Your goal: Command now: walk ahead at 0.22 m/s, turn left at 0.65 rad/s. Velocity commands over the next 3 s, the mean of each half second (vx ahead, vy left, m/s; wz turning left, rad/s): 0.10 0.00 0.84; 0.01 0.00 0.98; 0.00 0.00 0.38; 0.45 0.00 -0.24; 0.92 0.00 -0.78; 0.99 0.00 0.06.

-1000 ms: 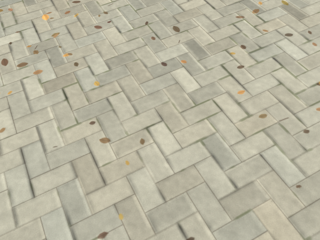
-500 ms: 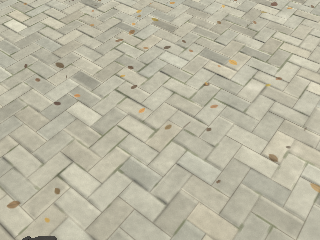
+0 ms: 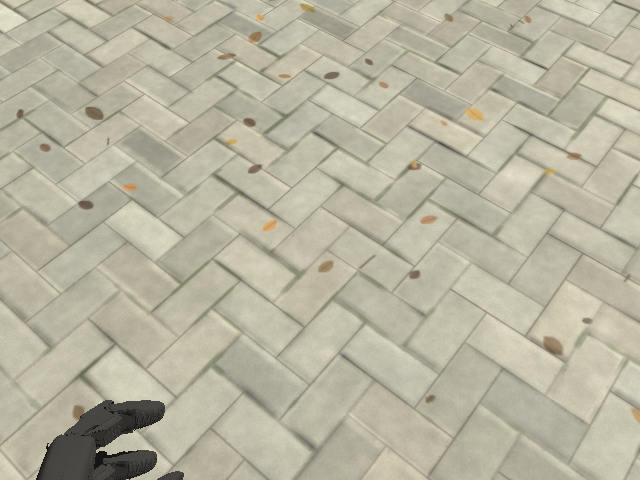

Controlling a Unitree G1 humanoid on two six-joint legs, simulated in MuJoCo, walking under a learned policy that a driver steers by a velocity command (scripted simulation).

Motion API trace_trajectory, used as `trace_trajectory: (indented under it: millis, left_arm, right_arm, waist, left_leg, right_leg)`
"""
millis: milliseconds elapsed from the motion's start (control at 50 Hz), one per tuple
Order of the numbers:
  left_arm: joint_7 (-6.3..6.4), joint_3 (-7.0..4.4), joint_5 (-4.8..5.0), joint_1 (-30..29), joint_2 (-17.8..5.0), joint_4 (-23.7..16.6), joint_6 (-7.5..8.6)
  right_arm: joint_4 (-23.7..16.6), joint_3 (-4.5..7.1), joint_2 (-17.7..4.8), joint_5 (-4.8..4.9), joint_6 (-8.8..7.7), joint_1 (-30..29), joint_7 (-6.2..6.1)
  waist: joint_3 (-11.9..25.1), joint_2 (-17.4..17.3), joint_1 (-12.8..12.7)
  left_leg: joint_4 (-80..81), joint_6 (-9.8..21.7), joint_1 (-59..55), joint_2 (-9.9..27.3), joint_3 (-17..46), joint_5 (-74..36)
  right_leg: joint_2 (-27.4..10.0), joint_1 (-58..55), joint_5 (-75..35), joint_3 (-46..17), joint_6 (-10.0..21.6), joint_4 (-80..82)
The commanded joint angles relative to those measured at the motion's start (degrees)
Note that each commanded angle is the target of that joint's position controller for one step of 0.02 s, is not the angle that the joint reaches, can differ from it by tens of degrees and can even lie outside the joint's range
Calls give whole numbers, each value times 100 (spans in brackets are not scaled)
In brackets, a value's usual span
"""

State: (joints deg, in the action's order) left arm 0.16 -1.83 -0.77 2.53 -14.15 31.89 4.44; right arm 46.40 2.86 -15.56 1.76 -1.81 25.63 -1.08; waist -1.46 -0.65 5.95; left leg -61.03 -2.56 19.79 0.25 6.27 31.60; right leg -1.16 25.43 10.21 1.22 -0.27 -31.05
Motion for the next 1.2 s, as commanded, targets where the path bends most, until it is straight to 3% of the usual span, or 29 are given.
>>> trace_trajectory:
  millis: [20, 80, 120, 220, 300, 320, 340, 360, 380, 400, 420, 440, 500, 580, 700, 740, 760, 780, 800, 820, 840, 880, 940, 1000, 1080, 1120, 1160, 1180, 1200]
  left_arm:
    - [101, -277, 41, 990, -617, -7, -126]
    - [95, -330, -64, 188, -663, 121, -67]
    - [124, -386, -51, 24, -781, 238, -32]
    - [111, -506, 143, -186, -1085, 425, -105]
    - [5, -600, 331, -54, -1239, 561, -231]
    - [-22, -594, 357, 77, -1159, 633, -264]
    - [-65, -580, 272, 449, -1047, 701, -287]
    - [-71, -447, -35, 529, -671, 337, -259]
    - [-49, -443, -52, 208, -878, 257, -217]
    - [-25, -476, 123, -206, -1043, 204, -198]
    - [34, -453, 121, -249, -960, 209, -187]
    - [98, -466, 34, -196, -1004, 283, -201]
    - [93, -465, 2, 23, -956, 437, -248]
    - [72, -350, 56, 10, -702, 535, -278]
    - [-9, -404, 110, -43, -848, 533, -241]
    - [-43, -461, 125, 181, -930, 591, -193]
    - [-45, -507, 122, 410, -982, 671, -178]
    - [-14, -595, 62, 562, -1278, 688, -203]
    - [35, -650, -61, 357, -1707, 636, -293]
    - [42, -611, -217, 230, -1451, 526, -267]
    - [97, -509, -174, -63, -1108, 369, -265]
    - [228, -427, -11, -313, -874, 284, -338]
    - [311, -421, -43, 83, -999, 366, -408]
    - [266, -482, -71, 516, -1175, 474, -462]
    - [86, -562, 36, 377, -1437, 511, -497]
    - [18, -565, 142, 402, -1467, 573, -471]
    - [-3, -534, 283, 319, -1429, 638, -453]
    - [-5, -471, 327, 462, -1248, 734, -435]
    - [-34, -356, 172, 777, -907, 815, -401]
  right_arm:
    - [-696, 255, -759, -12, 85, -283, -77]
    - [-871, 230, -364, -13, 428, -384, -82]
    - [-1053, 249, -367, -86, 499, -674, -49]
    - [-1292, 287, -510, -75, 549, -1248, 263]
    - [-1563, 446, -770, -28, 614, -1514, 344]
    - [-1504, 544, -915, -55, 595, -1215, 287]
    - [-1411, 746, -1435, -81, 547, -630, 165]
    - [-1599, 885, -2268, -117, 526, -760, 84]
    - [-1808, 771, -2032, -274, 323, -709, 192]
    - [-1766, 688, -1802, -248, 189, -799, 241]
    - [-1725, 647, -1648, -117, 141, -1005, 200]
    - [-1783, 575, -1431, -14, 182, -1306, 138]
    - [-2027, 516, -1334, -159, 291, -1891, -40]
    - [-2012, 573, -1416, -81, 360, -1753, -129]
    - [-2082, 566, -1351, -76, 455, -1823, -75]
    - [-2124, 553, -1313, -42, 479, -1942, -59]
    - [-2150, 527, -1256, -2, 496, -2047, -55]
    - [-2153, 442, -985, -4, 506, -1842, -43]
    - [-2224, 368, -739, 21, 495, -1494, -24]
    - [-2187, 517, -1266, -64, 403, -1422, 13]
    - [-2043, 616, -1585, -46, 399, -1419, 37]
    - [-1855, 597, -1408, -68, 484, -1318, 30]
    - [-1992, 433, -1013, 22, 502, -1593, 83]
    - [-2154, 336, -834, -18, 478, -1966, 97]
    - [-2102, 243, -688, -97, 459, -1847, 112]
    - [-2035, 264, -744, -88, 489, -1760, 121]
    - [-1892, 289, -725, -87, 514, -1451, 145]
    - [-1781, 332, -819, -87, 514, -1222, 135]
    - [-1760, 412, -1124, -86, 499, -1068, 84]
  waist:
    - [1055, 928, -692]
    - [329, 1044, -295]
    - [257, 967, -278]
    - [433, 687, -393]
    - [419, 572, -379]
    - [567, 327, -232]
    - [736, -579, -37]
    - [862, -2338, -477]
    - [1899, -1548, -134]
    - [1642, -807, -90]
    - [1239, -461, -271]
    - [981, -260, -433]
    - [956, -387, -736]
    - [1044, -393, -656]
    - [842, -928, -524]
    - [833, -1029, -633]
    - [830, -975, -777]
    - [1008, -405, -700]
    - [831, 1336, -309]
    - [650, 1569, -335]
    - [517, 1144, -318]
    - [321, 741, -346]
    - [213, 711, -644]
    - [433, 820, -958]
    - [686, 957, -844]
    - [705, 1088, -797]
    - [742, 1079, -551]
    - [785, 911, -455]
    - [996, 65, -520]
  left_leg:
    - [-1387, -170, 2318, 491, -216, -381]
    - [-923, -266, 1633, 621, -468, -881]
    - [-302, -256, 1561, 692, -474, -1340]
    - [1324, 116, 715, 619, -818, -2347]
    - [2297, 499, 266, 298, -1250, -1996]
    - [2715, 681, -346, 40, -1351, -2282]
    - [3235, 1037, -1472, 178, -643, -4394]
    - [3301, 2116, -2696, 1529, 1862, -6406]
    - [3902, 2686, -2836, 2044, 3128, -4935]
    - [4100, 2454, -2599, 1932, 2682, -4159]
    - [4122, 2130, -2201, 1656, 2354, -3479]
    - [4156, 1881, -1796, 1447, 2067, -3154]
    - [4134, 1654, -937, 964, 1564, -3546]
    - [3989, 1582, -842, 743, 1762, -3151]
    - [3848, 1359, -578, 524, 2475, -2367]
    - [3652, 1234, -495, 387, 2656, -2429]
    - [3438, 1080, -287, 202, 2582, -2264]
    - [2720, 811, 226, -150, 2201, -1070]
    - [1504, 460, 1431, -1062, 867, 391]
    - [159, 198, 1803, -641, 601, 256]
    - [-374, 80, 1761, -337, 432, -197]
    - [-992, -89, 1842, -157, 173, -901]
    - [-845, -245, 2113, 162, -356, -1223]
    - [-130, -369, 2080, 402, -472, -1077]
    - [1118, -235, 878, 254, -774, -793]
    - [1792, -119, 493, 123, -867, -903]
    - [3092, 144, -251, -21, -947, -1622]
    - [3857, 342, -995, -103, -909, -2246]
    - [3991, 551, -2079, 466, -99, -3796]
  right_leg:
    - [-1887, -2737, -3010, -1301, 1216, 832]
    - [-1685, -1174, -2233, -331, 1160, 1597]
    - [-1766, -1110, -2106, -14, 1193, 1695]
    - [-1779, -1351, -1848, 715, 956, 1320]
    - [-1887, -1784, -1930, 947, 580, 445]
    - [-1661, -1667, -2106, 1172, 372, -309]
    - [-1170, -875, -1328, 1397, -23, -1767]
    - [-162, 1333, 2946, 1266, -559, -3859]
    - [121, 1755, 3139, -302, -497, -4705]
    - [7, 1893, 2659, -594, -308, -4688]
    - [-89, 1900, 2183, -697, -175, -4285]
    - [-187, 1776, 1816, -754, -144, -3868]
    - [67, 933, 1125, -682, -212, -3033]
    - [382, 611, 824, -802, -397, -1886]
    - [572, -22, 749, -932, -301, -724]
    - [543, -553, 557, -902, -195, 46]
    - [429, -1070, 38, -821, -117, 747]
    - [-436, -1842, -75, -1420, 184, 1144]
    - [-1634, -2254, -547, -2842, 972, 1456]
    - [-2203, -1809, -497, -3491, 1485, 1627]
    - [-1974, -1598, -297, -2870, 1415, 1551]
    - [-1324, -1519, -64, -1803, 1056, 1431]
    - [-1222, -1834, -787, -976, 1152, 1496]
    - [-1442, -2399, -1274, -735, 1340, 1446]
    - [-1506, -2093, -2021, -246, 1330, 1239]
    - [-1583, -2108, -2091, -220, 1275, 1079]
    - [-1546, -1996, -2006, -115, 1041, 665]
    - [-1406, -1628, -1702, 69, 750, 292]
    - [-1036, -782, -539, 504, 238, -547]
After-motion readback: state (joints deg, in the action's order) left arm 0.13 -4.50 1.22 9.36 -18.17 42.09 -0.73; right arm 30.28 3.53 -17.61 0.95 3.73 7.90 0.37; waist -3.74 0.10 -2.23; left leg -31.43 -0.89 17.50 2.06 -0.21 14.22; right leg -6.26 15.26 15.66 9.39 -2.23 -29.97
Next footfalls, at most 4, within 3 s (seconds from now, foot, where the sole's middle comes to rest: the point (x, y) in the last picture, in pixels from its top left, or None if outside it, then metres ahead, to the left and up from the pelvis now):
0.34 left None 0.17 0.15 -0.77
0.78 right None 0.31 -0.01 -0.77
1.20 left None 0.07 0.13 -0.77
1.54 right None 0.28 0.03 -0.76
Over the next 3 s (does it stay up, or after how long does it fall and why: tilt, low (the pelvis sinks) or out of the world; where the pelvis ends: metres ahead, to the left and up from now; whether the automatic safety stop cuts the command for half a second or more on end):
stays up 0.88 0.67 0.01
